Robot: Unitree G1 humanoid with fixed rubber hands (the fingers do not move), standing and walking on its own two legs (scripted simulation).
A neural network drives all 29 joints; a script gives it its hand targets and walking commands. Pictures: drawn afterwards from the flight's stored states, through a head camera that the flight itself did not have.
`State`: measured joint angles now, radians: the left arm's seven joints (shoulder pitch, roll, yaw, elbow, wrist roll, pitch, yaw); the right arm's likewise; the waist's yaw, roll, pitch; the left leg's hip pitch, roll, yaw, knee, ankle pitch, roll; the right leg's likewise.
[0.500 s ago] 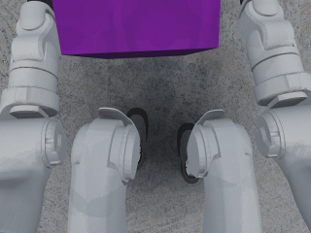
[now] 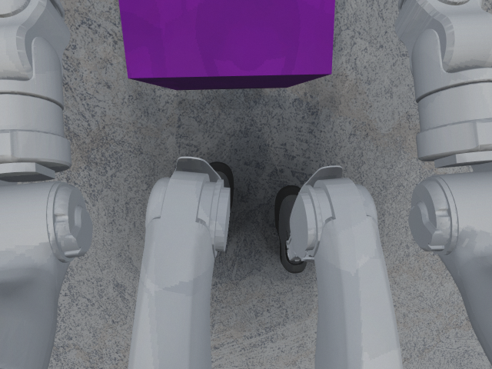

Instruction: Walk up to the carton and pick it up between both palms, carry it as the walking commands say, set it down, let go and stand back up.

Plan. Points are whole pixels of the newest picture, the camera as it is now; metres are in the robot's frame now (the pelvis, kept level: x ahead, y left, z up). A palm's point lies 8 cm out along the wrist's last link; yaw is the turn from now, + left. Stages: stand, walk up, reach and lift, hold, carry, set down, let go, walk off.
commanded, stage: set down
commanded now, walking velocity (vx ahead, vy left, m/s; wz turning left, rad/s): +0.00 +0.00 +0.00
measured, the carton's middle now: (228, 6) +0.55 +0.08 -0.28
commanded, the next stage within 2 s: let go in 0.92 s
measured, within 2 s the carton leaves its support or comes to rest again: neither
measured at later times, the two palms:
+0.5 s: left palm out of the picture +0.53 +0.28 +0.01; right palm out of the picture +0.57 -0.12 +0.02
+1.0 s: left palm out of the picture +0.52 +0.29 +0.12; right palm out of the picture +0.57 -0.12 +0.12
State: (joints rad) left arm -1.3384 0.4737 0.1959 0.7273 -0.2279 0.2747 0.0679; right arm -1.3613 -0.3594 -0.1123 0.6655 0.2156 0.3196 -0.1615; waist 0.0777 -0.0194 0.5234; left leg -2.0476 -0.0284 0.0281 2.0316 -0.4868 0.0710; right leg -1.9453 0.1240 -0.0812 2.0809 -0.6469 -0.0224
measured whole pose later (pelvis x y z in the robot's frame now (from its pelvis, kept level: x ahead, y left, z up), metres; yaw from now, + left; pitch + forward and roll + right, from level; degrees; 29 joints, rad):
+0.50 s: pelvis +0.00 +0.00 +0.12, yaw +1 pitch +27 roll -4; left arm -1.33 0.48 0.21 0.60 -0.20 0.42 0.04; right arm -1.35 -0.38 -0.15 0.58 0.20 0.44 -0.11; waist 0.06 -0.01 0.52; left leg -1.69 -0.05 -0.01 1.62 -0.40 0.06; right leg -1.60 0.12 -0.05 1.65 -0.53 -0.01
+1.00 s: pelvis +0.02 +0.01 +0.24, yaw +3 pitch +24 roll -4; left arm -1.25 0.42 0.22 0.69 -0.12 0.33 0.02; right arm -1.23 -0.35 -0.21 0.66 0.12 0.33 -0.05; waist 0.05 0.00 0.52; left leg -1.27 -0.07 -0.03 1.14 -0.28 0.06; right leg -1.18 0.10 0.00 1.15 -0.39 0.00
